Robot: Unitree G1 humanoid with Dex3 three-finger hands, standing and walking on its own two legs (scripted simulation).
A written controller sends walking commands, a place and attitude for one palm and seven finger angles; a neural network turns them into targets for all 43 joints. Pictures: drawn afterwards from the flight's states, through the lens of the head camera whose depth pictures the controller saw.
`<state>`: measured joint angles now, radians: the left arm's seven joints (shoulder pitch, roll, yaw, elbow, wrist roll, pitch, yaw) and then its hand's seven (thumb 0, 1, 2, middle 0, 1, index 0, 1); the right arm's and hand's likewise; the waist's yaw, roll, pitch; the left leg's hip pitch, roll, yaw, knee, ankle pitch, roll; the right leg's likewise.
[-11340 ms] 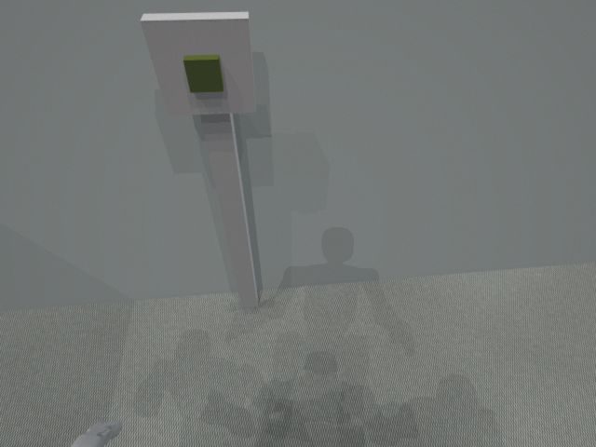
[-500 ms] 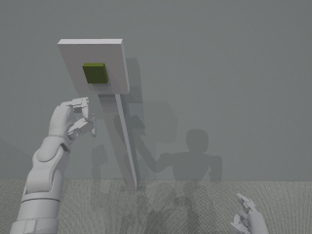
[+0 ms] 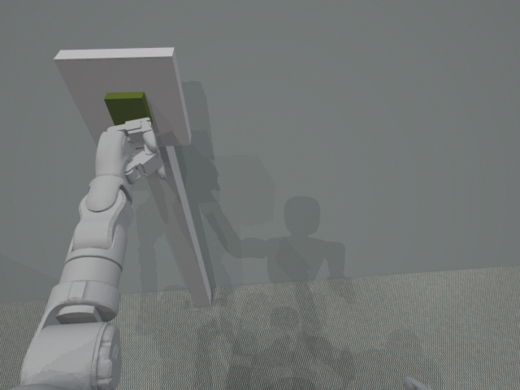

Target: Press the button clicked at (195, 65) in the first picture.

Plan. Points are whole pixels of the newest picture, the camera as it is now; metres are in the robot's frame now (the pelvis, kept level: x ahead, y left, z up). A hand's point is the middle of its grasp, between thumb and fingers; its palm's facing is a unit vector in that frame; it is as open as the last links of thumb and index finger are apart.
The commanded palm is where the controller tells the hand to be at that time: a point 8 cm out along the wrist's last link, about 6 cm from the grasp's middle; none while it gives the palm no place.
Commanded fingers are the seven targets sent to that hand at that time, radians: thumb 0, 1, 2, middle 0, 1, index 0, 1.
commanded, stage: aim a knuckle at the button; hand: left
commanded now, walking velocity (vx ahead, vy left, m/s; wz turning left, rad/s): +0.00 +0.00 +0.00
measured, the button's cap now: (130, 109) +0.51 +0.22 +0.17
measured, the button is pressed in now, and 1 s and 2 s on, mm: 0 0 13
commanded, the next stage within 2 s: press the button with the knuckle in 0.60 s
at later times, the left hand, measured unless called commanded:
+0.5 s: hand (145, 163) +0.42 +0.18 +0.14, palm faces +0.10 -1.00 -0.01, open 3.1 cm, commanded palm +0.39 +0.23 +0.14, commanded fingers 0.00 0.90 0.90 -1.30 -1.50 -1.30 -1.50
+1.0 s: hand (157, 149) +0.44 +0.17 +0.15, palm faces +0.09 -1.00 +0.00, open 3.1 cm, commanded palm +0.42 +0.22 +0.14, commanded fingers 0.00 0.90 0.90 -1.30 -1.50 -1.30 -1.50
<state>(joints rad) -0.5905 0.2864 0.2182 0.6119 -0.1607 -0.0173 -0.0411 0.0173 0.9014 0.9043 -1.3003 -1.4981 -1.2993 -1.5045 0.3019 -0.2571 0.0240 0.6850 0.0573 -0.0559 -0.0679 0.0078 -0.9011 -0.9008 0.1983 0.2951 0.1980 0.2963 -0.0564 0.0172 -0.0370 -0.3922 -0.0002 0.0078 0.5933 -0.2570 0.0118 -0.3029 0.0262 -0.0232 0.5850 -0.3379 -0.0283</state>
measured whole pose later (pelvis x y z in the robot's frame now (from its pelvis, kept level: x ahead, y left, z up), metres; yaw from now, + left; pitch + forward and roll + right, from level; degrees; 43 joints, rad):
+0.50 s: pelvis +0.01 -0.01 +0.00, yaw +0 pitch +3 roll +0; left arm -0.56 0.33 0.25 0.67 -0.19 -0.02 -0.12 0.02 0.90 0.90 -1.30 -1.50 -1.30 -1.50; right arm 0.27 -0.26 0.02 0.64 0.08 -0.03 -0.07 0.01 -0.90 -0.90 0.20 0.30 0.20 0.30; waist -0.04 0.02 -0.06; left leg -0.39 0.01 -0.01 0.60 -0.27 0.00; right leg -0.29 0.04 -0.03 0.58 -0.34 -0.04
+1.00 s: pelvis +0.02 -0.01 +0.00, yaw +0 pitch +5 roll +0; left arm -0.61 0.31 0.26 0.69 -0.17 -0.05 -0.08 0.02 0.90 0.90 -1.30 -1.50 -1.30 -1.50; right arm 0.32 -0.25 0.02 0.66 0.06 0.00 -0.06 0.01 -0.90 -0.90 0.20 0.30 0.20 0.30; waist -0.05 0.03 -0.07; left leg -0.40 0.01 0.01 0.61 -0.29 0.00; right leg -0.31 0.04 -0.02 0.59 -0.36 -0.04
